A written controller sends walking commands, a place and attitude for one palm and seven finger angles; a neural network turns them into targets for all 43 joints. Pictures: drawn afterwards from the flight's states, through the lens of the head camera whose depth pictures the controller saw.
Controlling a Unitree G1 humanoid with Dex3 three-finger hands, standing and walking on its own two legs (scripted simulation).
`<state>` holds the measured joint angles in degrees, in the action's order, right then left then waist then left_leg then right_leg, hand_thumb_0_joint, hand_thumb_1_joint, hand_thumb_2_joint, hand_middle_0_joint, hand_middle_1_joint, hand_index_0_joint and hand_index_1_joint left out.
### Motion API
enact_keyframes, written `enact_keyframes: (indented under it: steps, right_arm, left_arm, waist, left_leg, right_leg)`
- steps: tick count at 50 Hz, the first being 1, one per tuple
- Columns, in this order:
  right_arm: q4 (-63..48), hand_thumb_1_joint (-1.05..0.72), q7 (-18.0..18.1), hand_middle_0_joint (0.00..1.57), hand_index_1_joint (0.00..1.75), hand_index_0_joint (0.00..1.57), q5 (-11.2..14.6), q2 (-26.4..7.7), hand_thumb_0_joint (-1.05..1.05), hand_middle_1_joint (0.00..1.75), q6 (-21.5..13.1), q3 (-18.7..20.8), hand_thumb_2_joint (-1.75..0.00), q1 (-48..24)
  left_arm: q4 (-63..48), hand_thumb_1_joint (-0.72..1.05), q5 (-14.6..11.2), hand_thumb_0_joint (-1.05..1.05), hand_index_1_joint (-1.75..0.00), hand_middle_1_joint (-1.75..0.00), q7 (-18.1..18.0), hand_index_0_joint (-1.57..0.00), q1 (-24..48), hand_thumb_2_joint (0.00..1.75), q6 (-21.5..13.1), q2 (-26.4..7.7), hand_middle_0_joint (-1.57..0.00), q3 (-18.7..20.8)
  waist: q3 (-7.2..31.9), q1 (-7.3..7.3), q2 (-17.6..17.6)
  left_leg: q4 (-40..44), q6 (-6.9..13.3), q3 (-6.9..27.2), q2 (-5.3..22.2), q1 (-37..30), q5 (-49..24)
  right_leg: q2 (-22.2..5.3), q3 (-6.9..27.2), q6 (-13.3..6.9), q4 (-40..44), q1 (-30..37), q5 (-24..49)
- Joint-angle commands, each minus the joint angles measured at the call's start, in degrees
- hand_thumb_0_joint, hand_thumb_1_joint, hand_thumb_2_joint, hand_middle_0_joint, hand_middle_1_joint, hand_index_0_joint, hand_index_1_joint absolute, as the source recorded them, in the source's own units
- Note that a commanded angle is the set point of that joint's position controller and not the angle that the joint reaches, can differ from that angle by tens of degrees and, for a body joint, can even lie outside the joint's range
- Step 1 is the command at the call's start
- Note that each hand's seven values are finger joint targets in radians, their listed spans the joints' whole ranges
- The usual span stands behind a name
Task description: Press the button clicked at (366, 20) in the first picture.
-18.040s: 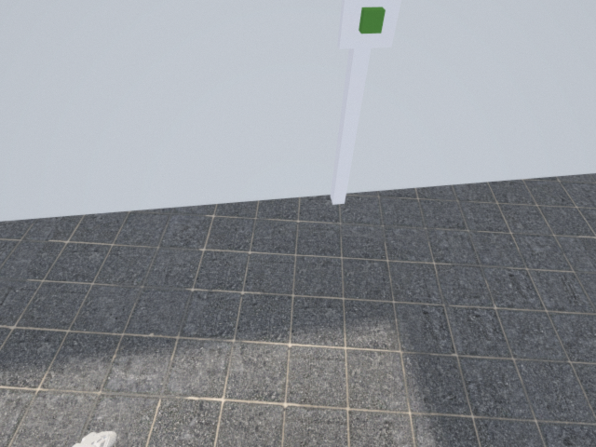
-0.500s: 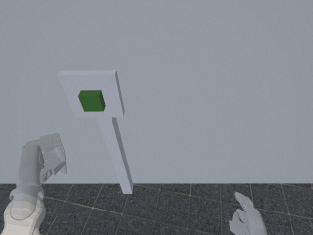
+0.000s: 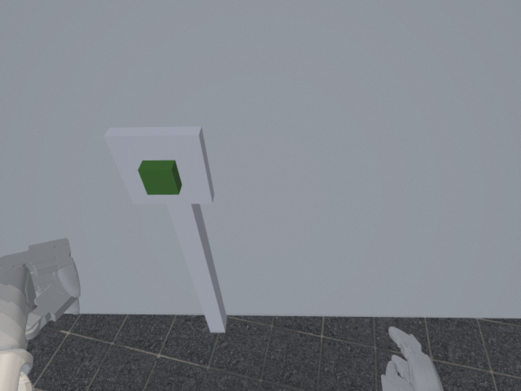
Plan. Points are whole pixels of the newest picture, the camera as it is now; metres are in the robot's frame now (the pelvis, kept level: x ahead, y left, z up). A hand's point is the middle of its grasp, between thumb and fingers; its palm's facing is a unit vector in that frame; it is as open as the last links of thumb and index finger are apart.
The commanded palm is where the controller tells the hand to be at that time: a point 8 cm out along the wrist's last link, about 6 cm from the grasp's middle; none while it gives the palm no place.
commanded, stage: draw the hand back to the body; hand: left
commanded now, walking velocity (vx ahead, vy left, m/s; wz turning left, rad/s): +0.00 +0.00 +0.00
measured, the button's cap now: (161, 176) +0.47 +0.27 +0.07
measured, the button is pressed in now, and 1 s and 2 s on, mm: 0 0 0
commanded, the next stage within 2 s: step back with the hand held close in 0.16 s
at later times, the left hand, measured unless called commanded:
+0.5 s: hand (76, 287) +0.18 +0.25 +0.15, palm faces +0.34 -0.82 -0.45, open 3.1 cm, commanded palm +0.12 +0.29 +0.17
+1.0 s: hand (5, 359) +0.10 +0.27 +0.16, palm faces +0.38 -0.80 -0.47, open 3.1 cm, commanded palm +0.03 +0.31 +0.17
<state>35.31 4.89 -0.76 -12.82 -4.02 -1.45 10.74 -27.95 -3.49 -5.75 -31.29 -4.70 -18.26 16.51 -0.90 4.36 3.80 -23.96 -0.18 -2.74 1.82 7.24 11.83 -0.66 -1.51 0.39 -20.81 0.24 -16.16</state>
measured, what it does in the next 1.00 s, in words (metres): shifts its weight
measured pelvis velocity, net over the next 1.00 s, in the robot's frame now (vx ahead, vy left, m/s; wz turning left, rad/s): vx -0.09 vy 0.03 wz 0.01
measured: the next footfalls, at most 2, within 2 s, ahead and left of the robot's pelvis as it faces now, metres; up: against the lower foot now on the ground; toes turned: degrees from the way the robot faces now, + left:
right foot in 1.40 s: -0.17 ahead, -0.09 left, +0.00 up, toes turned -1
left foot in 1.54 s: -0.08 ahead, +0.13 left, +0.00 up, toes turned -2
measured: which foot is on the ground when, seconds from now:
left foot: down 0.00-1.00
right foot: down 0.00-1.00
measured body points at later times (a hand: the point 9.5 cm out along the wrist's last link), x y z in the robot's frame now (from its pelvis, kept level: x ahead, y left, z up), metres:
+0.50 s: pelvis -0.02 +0.01 +0.00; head -0.01 -0.01 +0.45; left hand +0.15 +0.29 +0.18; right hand +0.17 -0.23 -0.08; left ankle +0.02 +0.12 -0.74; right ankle -0.05 -0.12 -0.74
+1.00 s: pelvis -0.09 +0.03 -0.02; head -0.07 +0.04 +0.43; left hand +0.07 +0.31 +0.18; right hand +0.09 -0.20 -0.09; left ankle +0.02 +0.12 -0.74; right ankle -0.05 -0.12 -0.74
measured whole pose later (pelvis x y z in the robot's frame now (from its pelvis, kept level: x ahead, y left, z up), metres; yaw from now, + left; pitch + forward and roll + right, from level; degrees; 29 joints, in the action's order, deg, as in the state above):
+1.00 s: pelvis -0.09 +0.03 -0.02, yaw +1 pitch -1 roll -3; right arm 30.7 4.7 0.2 -12.0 -3.1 -0.2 11.4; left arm -35.0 -1.7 -8.1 -35.1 -12.5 -22.0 22.0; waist -3.3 0.5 1.7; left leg -32.8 2.4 -1.9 1.8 24.9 9.1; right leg -0.1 -1.0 1.5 -30.3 -17.4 -12.6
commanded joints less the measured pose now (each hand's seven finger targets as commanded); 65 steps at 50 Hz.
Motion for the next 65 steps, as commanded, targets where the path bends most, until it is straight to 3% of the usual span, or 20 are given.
enact_keyframes:
  steps: [1, 3, 7, 14, 15, 17, 23, 29, 33, 40, 46, 49, 52, 54, 57, 58, 59, 60, 62, 65]
  right_arm:
    - [-9.6, -0.9, 0.82, 0.2, 0.3, 0.2, -0.02, -5.59, 0.0, 0.3, -3.16, 1.93, -0.9, -8.23]
    - [-9.63, -0.9, 1.04, 0.2, 0.3, 0.2, -0.13, -5.62, 0.0, 0.3, -3.43, 2.09, -0.9, -8.62]
    - [-9.42, -0.9, 1.0, 0.2, 0.3, 0.2, -0.21, -5.25, 0.0, 0.3, -3.84, 1.77, -0.9, -8.47]
    - [-9.17, -0.9, 1.02, 0.2, 0.3, 0.2, -0.03, -5.47, 0.0, 0.3, -4.05, 1.89, -0.9, -8.5]
    - [-11.32, -0.9, 0.66, 0.2, 0.3, 0.2, 0.27, -6.64, 0.0, 0.3, -2.24, 1.95, -0.9, -8.05]
    - [-10.96, -0.9, 0.32, 0.2, 0.3, 0.2, 0.2, -6.12, 0.0, 0.3, -0.27, 2.32, -0.9, -7.89]
    - [-13.49, -0.9, 0.33, 0.2, 0.3, 0.2, 0.62, -6.84, 0.0, 0.3, 2.54, 3.44, -0.9, -7.54]
    - [-15.17, -0.9, 0.24, 0.2, 0.3, 0.2, 1.35, -6.6, 0.0, 0.3, 3.43, 4.01, -0.9, -6.9]
    - [-15.32, -0.9, 0.26, 0.2, 0.3, 0.2, 1.35, -7.17, 0.0, 0.3, 2.5, 4.45, -0.9, -6.73]
    - [-15.26, -0.9, 0.17, 0.2, 0.3, 0.2, 1.58, -7.47, 0.0, 0.3, 0.18, 4.42, -0.9, -5.73]
    - [-14.54, -0.9, 0.32, 0.2, 0.3, 0.2, 1.09, -7.42, 0.0, 0.3, -2.1, 4.54, -0.9, -5.27]
    - [-13.59, -0.9, 0.44, 0.2, 0.3, 0.2, 0.69, -6.87, 0.0, 0.3, -2.95, 4.42, -0.9, -4.6]
    - [-11.6, -0.9, 0.19, 0.2, 0.3, 0.2, 0.66, -6.45, 0.0, 0.3, -3.02, 4.5, -0.9, -3.37]
    - [-10.28, -0.9, 0.28, 0.2, 0.3, 0.2, 0.34, -6.08, 0.0, 0.3, -2.73, 4.21, -0.9, -3.17]
    - [-10.86, -0.9, 0.71, 0.2, 0.3, 0.2, 0.43, -6.8, 0.0, 0.3, -2.6, 3.95, -0.9, -4.76]
    - [-11.46, -0.9, 1.11, 0.2, 0.3, 0.2, 0.34, -7.34, 0.0, 0.3, -3.05, 3.97, -0.9, -6.25]
    - [-12.01, -0.9, 1.11, 0.2, 0.3, 0.2, 0.31, -8.07, 0.0, 0.3, -3.73, 4.0, -0.9, -6.75]
    - [-11.75, -0.9, 0.87, 0.2, 0.3, 0.2, 0.0, -7.41, 0.0, 0.3, -4.16, 4.48, -0.9, -6.4]
    - [-10.98, -0.9, -0.38, 0.2, 0.3, 0.2, -0.34, -6.5, 0.0, 0.3, -4.85, 5.26, -0.9, -5.78]
    - [-10.21, -0.9, -1.89, 0.2, 0.3, 0.2, -0.09, -5.71, 0.0, 0.3, -5.63, 4.8, -0.9, -5.42]
  left_arm:
    - [-9.61, 0.9, 0.06, 0.0, -1.5, -1.5, -0.77, -1.3, 6.24, 0.9, -3.15, -8.71, -1.3, 5.38]
    - [-10.09, 0.9, 0.01, 0.0, -1.5, -1.5, -0.76, -1.3, 5.92, 0.9, -3.26, -9.12, -1.3, 5.65]
    - [-11.18, 0.9, 0.15, 0.0, -1.5, -1.5, -1.13, -1.3, 5.61, 0.9, -3.53, -9.36, -1.3, 5.89]
    - [-10.7, 0.9, -0.12, 0.0, -1.5, -1.5, -0.95, -1.3, 7.88, 0.9, -3.55, -9.45, -1.3, 5.83]
    - [-14.77, 0.9, 0.16, 0.0, -1.5, -1.5, -1.34, -1.3, 12.09, 0.9, -5.54, -16.11, -1.3, 12.65]
    - [-8.7, 0.9, 0.47, 0.0, -1.5, -1.5, -0.57, -1.3, 3.28, 0.9, -5.38, -10.33, -1.3, 7.87]
    - [-13.08, 0.9, 0.31, 0.0, -1.5, -1.5, -0.83, -1.3, -2.1, 0.9, -6.14, -12.2, -1.3, 9.53]
    - [-16.06, 0.9, -0.25, 0.0, -1.5, -1.5, -1.63, -1.3, -4.9, 0.9, -6.88, -13.92, -1.3, 11.67]
    - [-17.53, 0.9, 0.0, 0.0, -1.5, -1.5, -2.03, -1.3, -5.35, 0.9, -8.02, -14.17, -1.3, 12.11]
    - [-17.02, 0.9, 0.75, 0.0, -1.5, -1.5, -2.8, -1.3, -5.45, 0.9, -9.94, -12.49, -1.3, 11.83]
    - [-18.13, 0.9, 1.48, 0.0, -1.5, -1.5, -3.25, -1.3, -3.71, 0.9, -11.48, -12.22, -1.3, 12.14]
    - [-19.03, 0.9, 1.46, 0.0, -1.5, -1.5, -3.66, -1.3, -3.15, 0.9, -11.94, -12.62, -1.3, 12.29]
    - [-18.46, 0.9, 1.23, 0.0, -1.5, -1.5, -4.27, -1.3, -2.5, 0.9, -12.18, -12.59, -1.3, 11.06]
    - [-18.16, 0.9, 1.29, 0.0, -1.5, -1.5, -4.8, -1.3, -1.4, 0.9, -11.85, -12.44, -1.3, 10.31]
    - [-19.13, 0.9, 1.34, 0.0, -1.5, -1.5, -4.95, -1.3, 0.52, 0.9, -12.0, -13.45, -1.3, 11.02]
    - [-19.63, 0.9, 1.39, 0.0, -1.5, -1.5, -4.87, -1.3, 0.35, 0.9, -12.29, -13.52, -1.3, 11.52]
    - [-20.23, 0.9, 2.09, 0.0, -1.5, -1.5, -4.68, -1.3, -0.65, 0.9, -12.72, -13.14, -1.3, 12.99]
    - [-21.22, 0.9, 2.39, 0.0, -1.5, -1.5, -4.36, -1.3, 0.11, 0.9, -13.2, -13.63, -1.3, 13.96]
    - [-20.55, 0.9, 1.75, 0.0, -1.5, -1.5, -4.06, -1.3, -2.18, 0.9, -13.77, -14.06, -1.3, 14.72]
    - [-20.07, 0.9, 0.16, 0.0, -1.5, -1.5, -3.49, -1.3, -6.27, 0.9, -13.72, -12.25, -1.3, 12.11]
  waist:
    - [1.41, -0.64, -1.96]
    - [2.06, -0.39, -3.15]
    - [3.1, -0.08, 0.51]
    - [1.75, -0.61, -0.79]
    - [-2.41, -2.84, -2.45]
    - [-0.37, -3.13, -5.32]
    - [8.15, -3.23, -1.49]
    - [10.1, -3.29, -1.62]
    - [9.55, -3.36, 1.75]
    - [5.07, -4.09, 0.5]
    - [3.54, -4.2, 1.71]
    - [3.77, -4.33, 0.21]
    - [4.7, -4.89, -6.94]
    - [4.3, -5.46, -8.5]
    - [1.89, -5.4, -2.01]
    - [1.18, -5.17, 4.37]
    - [3.28, -4.53, 12.33]
    - [5.6, -4.05, 13.86]
    - [7.56, -3.87, 8.64]
    - [8.68, -3.64, 9.98]
  left_leg:
    - [2.59, 2.15, 0.56, -0.71, -6.69, -8.69]
    - [2.33, 2.3, 0.33, -0.7, -6.93, -9.02]
    - [2.19, 2.04, 0.51, -0.92, -7.1, -9.76]
    - [2.58, 1.89, 0.3, -0.73, -6.68, -8.57]
    - [0.15, 2.82, 0.68, 0.32, -2.47, -6.17]
    - [-1.44, 2.62, 0.82, 0.35, -1.59, -6.91]
    - [-0.7, 2.5, 1.05, 1.85, -2.57, -18.68]
    - [-0.76, 2.54, 1.89, 2.88, 0.15, -20.3]
    - [1.28, 2.88, 2.75, 3.65, 4.09, -12.41]
    - [5.26, 4.02, 6.21, 4.99, 18.3, 13.33]
    - [5.88, 4.19, 7.82, 5.61, 23.88, 22.14]
    - [2.76, 3.21, 7.06, 4.05, 20.22, 20.01]
    - [-10.41, 1.0, 3.86, -0.01, 8.8, 12.31]
    - [-13.38, 0.64, 3.79, -0.52, 5.11, 9.33]
    - [-2.29, 2.05, 9.81, 3.17, 11.48, 15.85]
    - [7.25, 3.63, 15.62, 7.48, 19.16, 23.21]
    - [17.85, 6.62, 23.04, 13.47, 30.77, 34.31]
    - [20.43, 8.22, 25.64, 16.32, 33.17, 34.41]
    - [16.64, 8.34, 20.92, 15.58, 27.58, 25.19]
    - [14.18, 4.79, 13.97, 11.78, 18.23, 17.39]
  right_leg:
    - [1.02, -0.35, -0.48, 4.83, -9.74, 11.25]
    - [1.09, -0.04, -0.44, 5.35, -9.38, 11.8]
    - [0.85, -0.08, -0.74, 4.6, -8.48, 12.64]
    - [0.96, 0.17, -0.59, 5.27, -9.07, 11.5]
    - [-1.68, 3.98, -0.18, 8.05, -15.38, 14.32]
    - [-3.16, 3.89, 0.0, 7.15, -15.24, 16.33]
    - [-2.17, 1.09, 0.78, 1.04, -11.5, 22.27]
    - [-1.45, 0.89, 0.98, -2.35, -10.97, 21.93]
    - [-0.48, 1.08, 0.98, -3.9, -10.9, 15.94]
    - [-0.09, 2.82, 0.52, -5.74, -8.77, 4.41]
    - [0.63, 3.29, 0.0, -6.7, -9.73, -4.66]
    - [-0.72, 5.1, -1.1, -3.51, -14.65, -8.34]
    - [-6.62, 10.71, -3.96, 3.74, -27.12, -11.47]
    - [-8.46, 10.13, -4.62, 3.64, -31.27, -7.74]
    - [-2.85, 5.4, -1.44, -2.11, -28.33, -10.1]
    - [1.08, 2.92, 0.04, -8.57, -21.67, -10.01]
    - [5.57, 0.53, 1.29, -22.54, -8.86, -6.44]
    - [6.73, 0.97, 1.0, -32.3, -5.5, -6.64]
    - [6.52, 1.94, -0.38, -35.24, -9.37, -11.48]
    - [5.77, -1.37, -1.41, -19.86, -11.71, -14.8]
